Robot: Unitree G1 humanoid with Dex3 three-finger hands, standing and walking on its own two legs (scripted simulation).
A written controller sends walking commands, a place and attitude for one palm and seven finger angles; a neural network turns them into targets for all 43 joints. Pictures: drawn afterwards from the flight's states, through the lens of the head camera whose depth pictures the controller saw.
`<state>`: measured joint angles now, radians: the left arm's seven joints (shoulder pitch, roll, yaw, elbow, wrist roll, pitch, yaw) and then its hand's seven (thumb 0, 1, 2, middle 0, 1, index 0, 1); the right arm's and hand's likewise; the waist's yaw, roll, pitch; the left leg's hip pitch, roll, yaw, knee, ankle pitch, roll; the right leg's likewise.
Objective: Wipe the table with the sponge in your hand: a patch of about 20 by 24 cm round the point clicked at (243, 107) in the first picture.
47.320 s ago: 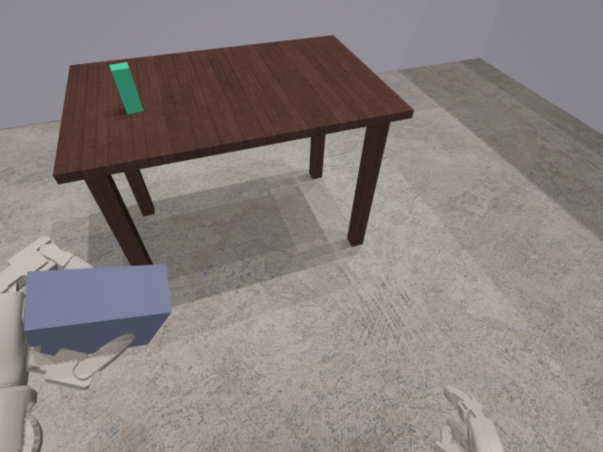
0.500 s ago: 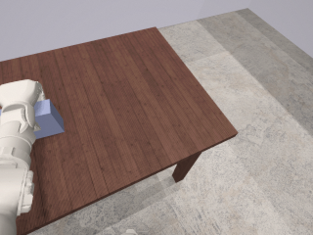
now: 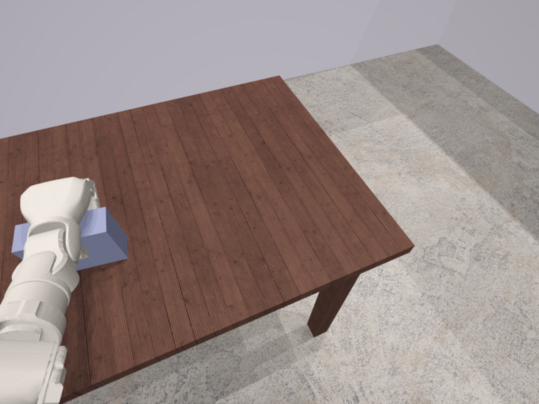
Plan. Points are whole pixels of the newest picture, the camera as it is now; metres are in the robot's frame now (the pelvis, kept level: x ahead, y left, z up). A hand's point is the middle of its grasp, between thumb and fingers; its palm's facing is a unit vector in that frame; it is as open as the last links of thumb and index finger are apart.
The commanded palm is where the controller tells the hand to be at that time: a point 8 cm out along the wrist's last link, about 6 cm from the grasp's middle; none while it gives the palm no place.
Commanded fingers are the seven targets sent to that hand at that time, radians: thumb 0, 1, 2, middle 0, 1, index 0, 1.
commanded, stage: wipe back along the first lane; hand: left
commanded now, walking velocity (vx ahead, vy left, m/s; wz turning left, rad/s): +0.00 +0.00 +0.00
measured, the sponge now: (80, 247) +0.37 +0.35 -0.04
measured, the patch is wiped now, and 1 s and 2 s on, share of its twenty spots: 1.00 1.00 1.00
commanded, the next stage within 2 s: lift the sponge slowly off the table in 1.20 s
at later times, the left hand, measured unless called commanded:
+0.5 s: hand (71, 246) +0.34 +0.32 +0.02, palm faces -0.08 -0.01 -1.00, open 9.1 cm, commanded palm +0.30 +0.30 +0.06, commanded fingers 0.00 0.10 1.30 -1.20 -1.60 -1.20 -1.60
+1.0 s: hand (77, 280) +0.29 +0.29 +0.02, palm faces -0.06 -0.04 -1.00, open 9.1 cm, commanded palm +0.25 +0.28 +0.06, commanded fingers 0.00 0.10 1.30 -1.20 -1.60 -1.20 -1.60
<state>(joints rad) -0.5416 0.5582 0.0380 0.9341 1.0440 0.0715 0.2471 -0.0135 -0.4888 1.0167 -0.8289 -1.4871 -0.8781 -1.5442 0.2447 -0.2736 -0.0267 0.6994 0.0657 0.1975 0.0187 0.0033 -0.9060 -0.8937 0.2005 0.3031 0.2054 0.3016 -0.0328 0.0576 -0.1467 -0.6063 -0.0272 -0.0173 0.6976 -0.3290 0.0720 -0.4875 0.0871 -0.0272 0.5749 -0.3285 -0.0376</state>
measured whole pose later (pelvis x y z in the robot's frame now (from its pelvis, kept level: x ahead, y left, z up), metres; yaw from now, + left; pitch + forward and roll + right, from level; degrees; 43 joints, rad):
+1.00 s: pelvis -0.01 +0.00 +0.01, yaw +1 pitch +6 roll -2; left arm -0.16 0.41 -0.09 0.47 0.99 0.24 0.24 0.01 -0.48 1.02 -0.79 -1.55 -0.87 -1.55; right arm 0.13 -0.25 -0.01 0.65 0.08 0.18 0.01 0.01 -0.91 -0.89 0.20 0.30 0.20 0.30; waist 0.05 0.08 -0.12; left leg -0.43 -0.05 -0.02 0.62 -0.30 0.07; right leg -0.32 0.07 -0.03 0.52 -0.32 -0.04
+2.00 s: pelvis -0.02 -0.01 +0.02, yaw +1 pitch +1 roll -1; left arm -0.04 0.40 -0.09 0.25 0.96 0.23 0.17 0.00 -0.50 1.01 -0.85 -1.49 -0.92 -1.49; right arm 0.08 -0.24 0.00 0.69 0.06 0.13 -0.03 0.01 -0.91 -0.89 0.20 0.30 0.20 0.30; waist 0.08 0.09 -0.06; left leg -0.31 -0.05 -0.02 0.54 -0.25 0.06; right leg -0.21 0.07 -0.02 0.47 -0.28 -0.05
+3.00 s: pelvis -0.01 -0.04 +0.02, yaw +1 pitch -2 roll +0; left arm -0.07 0.53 -0.02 0.15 0.89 0.27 -0.02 -0.01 -0.50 1.01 -0.85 -1.49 -0.92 -1.49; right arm 0.05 -0.29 0.02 0.69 0.07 0.13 -0.05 0.01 -0.91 -0.89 0.20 0.30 0.20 0.30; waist 0.09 0.10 -0.02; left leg -0.18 -0.02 -0.03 0.44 -0.22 0.03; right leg -0.09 0.09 -0.02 0.37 -0.24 -0.09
